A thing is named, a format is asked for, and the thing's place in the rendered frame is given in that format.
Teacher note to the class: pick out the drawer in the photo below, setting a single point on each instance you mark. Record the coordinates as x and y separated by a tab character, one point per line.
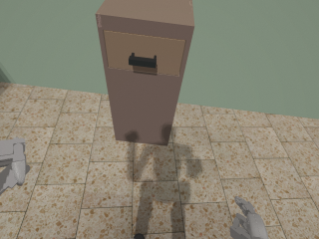
121	45

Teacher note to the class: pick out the robot left hand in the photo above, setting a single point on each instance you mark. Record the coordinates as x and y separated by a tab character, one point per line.
12	155

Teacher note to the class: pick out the robot right hand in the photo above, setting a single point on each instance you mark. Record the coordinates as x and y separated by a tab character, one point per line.
253	225

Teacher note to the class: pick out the cabinet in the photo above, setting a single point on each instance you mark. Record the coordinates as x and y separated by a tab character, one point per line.
143	103

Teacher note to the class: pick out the handle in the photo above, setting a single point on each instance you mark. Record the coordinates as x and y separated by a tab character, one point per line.
142	61

